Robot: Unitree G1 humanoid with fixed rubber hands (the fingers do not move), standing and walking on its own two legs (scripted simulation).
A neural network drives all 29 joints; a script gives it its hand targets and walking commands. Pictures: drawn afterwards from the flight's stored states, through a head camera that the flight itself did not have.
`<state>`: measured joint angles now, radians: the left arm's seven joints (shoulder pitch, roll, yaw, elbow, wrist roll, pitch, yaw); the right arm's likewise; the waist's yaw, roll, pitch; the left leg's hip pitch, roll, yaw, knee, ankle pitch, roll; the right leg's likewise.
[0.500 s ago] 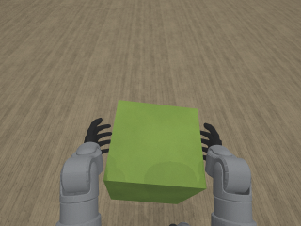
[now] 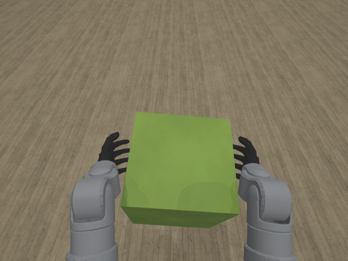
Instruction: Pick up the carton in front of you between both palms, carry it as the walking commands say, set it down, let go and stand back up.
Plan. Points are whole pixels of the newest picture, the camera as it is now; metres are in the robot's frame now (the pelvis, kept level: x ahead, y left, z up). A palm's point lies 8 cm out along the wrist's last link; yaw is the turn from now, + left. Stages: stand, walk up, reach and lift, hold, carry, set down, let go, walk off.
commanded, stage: carry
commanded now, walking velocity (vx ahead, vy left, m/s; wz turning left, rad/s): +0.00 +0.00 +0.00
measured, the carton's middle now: (176, 176) +0.32 +0.00 +0.01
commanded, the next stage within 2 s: none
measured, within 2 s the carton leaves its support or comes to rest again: neither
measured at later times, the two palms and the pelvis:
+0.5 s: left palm (125, 125) +0.41 +0.12 +0.09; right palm (243, 130) +0.40 -0.17 +0.09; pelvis +0.12 -0.01 +0.00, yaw -2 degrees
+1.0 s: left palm (133, 141) +0.40 +0.11 +0.05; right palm (245, 143) +0.39 -0.18 +0.05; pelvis +0.11 -0.02 -0.01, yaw -3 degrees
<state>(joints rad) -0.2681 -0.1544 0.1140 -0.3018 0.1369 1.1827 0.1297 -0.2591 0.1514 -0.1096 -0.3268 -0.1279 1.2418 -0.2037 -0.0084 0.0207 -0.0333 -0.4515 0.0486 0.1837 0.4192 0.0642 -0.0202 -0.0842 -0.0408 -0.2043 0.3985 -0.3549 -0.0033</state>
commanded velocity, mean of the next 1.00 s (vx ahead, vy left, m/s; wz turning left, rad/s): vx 0.00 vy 0.00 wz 0.00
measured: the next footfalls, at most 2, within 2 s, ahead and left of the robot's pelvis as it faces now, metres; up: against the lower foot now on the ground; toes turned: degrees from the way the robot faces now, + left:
right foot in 0.16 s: +0.03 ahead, -0.10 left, +0.00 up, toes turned -12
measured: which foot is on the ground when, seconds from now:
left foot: down 0.00-1.00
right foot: down 0.00-0.06, up 0.08-0.14, down 0.16-1.00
